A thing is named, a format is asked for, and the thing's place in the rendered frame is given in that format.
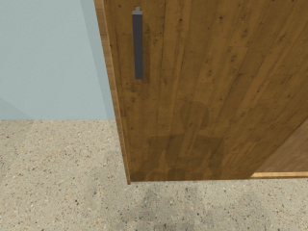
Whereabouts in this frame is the handle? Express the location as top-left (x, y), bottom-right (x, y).
top-left (132, 7), bottom-right (143, 80)

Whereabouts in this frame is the wardrobe door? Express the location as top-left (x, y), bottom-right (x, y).
top-left (103, 0), bottom-right (308, 182)
top-left (255, 119), bottom-right (308, 173)

